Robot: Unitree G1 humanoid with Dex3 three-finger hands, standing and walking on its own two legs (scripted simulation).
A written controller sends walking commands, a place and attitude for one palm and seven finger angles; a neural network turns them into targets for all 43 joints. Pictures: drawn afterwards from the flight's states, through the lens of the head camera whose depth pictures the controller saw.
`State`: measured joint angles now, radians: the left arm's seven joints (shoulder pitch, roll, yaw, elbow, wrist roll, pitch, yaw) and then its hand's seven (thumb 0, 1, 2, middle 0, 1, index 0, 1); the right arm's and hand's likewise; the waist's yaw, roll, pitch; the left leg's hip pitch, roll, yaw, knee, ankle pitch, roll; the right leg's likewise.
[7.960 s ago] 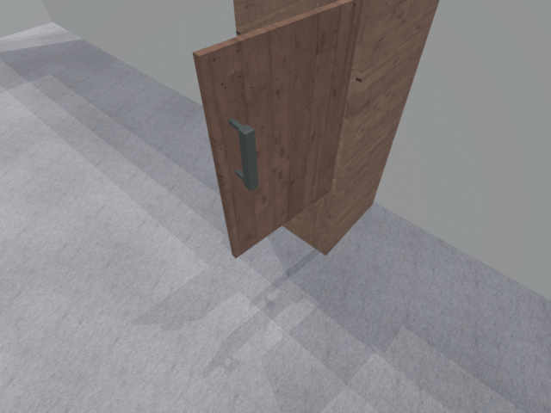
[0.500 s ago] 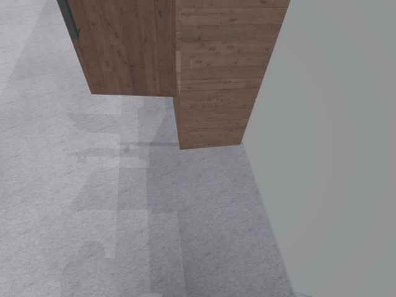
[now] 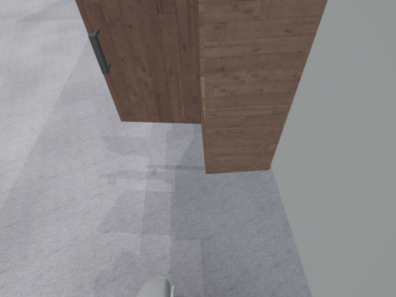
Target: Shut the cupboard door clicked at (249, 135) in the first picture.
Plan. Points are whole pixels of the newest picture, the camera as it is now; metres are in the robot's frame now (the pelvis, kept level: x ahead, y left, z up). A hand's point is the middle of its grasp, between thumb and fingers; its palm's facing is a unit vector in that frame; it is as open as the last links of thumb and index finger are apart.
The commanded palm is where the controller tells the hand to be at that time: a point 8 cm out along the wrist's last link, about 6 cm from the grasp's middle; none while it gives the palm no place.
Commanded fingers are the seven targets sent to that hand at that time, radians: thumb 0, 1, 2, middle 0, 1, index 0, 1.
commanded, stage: take the last steps up to it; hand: left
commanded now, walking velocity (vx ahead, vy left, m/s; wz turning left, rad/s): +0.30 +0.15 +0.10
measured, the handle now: (101, 52) +0.90 +0.41 +0.03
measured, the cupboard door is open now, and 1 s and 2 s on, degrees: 83 83 83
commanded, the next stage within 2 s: come to a stop and stand still in 0.90 s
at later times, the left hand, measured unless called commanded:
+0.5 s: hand (92, 254) +0.24 +0.30 -0.17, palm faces +0.08 -0.97 -0.23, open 7.4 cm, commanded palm none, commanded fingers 0.00 0.90 0.90 -0.20 -0.30 -0.20 -0.30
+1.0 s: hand (108, 224) +0.32 +0.28 -0.17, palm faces +0.09 -0.98 -0.19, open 7.3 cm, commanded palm none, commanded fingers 0.00 0.90 0.90 -0.20 -0.30 -0.20 -0.30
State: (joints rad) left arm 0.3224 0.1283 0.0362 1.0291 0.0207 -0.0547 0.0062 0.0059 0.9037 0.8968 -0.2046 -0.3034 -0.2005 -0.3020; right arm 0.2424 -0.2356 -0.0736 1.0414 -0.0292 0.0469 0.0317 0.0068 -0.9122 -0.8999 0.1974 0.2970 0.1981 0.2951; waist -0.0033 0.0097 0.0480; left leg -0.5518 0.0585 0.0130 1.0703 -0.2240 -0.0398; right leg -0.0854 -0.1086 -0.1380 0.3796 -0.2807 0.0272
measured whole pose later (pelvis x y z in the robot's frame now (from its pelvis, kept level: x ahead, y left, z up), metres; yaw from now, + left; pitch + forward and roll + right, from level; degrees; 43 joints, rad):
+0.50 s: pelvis +0.17 +0.10 -0.01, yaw +0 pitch +0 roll +3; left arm 0.19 0.18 0.07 0.99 0.03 0.00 -0.01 0.01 0.91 0.90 -0.20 -0.30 -0.19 -0.30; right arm 0.25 -0.19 -0.05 1.03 -0.03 -0.05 -0.01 -0.01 -0.94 -0.90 0.20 0.30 0.20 0.30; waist 0.02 -0.01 0.04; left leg -0.16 -0.03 0.19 0.38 -0.22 0.05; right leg -0.54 -0.12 -0.10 0.96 -0.29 -0.01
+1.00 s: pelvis +0.37 +0.11 +0.00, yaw +0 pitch +1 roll +1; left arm 0.36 0.14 0.04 1.10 0.02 -0.06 0.01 0.00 0.92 0.90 -0.20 -0.30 -0.20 -0.30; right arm 0.17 -0.18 -0.04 1.05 -0.02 0.00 0.02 0.00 -0.91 -0.90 0.20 0.30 0.20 0.29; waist 0.04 0.00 0.07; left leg -0.48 0.07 0.07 0.70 -0.22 -0.03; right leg -0.03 -0.05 -0.14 0.33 -0.31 0.00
